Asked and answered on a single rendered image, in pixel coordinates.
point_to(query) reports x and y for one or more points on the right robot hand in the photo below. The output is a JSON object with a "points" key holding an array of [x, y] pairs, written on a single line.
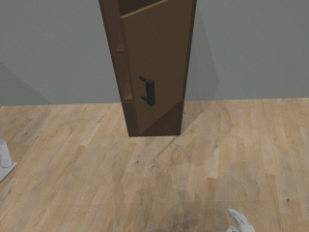
{"points": [[240, 221]]}

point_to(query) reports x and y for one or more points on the left robot hand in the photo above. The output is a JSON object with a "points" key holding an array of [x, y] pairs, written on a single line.
{"points": [[6, 164]]}

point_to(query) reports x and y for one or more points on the handle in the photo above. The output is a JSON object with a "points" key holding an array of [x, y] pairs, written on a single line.
{"points": [[150, 91]]}

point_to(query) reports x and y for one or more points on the cupboard door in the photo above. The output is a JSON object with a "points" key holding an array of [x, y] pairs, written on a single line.
{"points": [[155, 41]]}

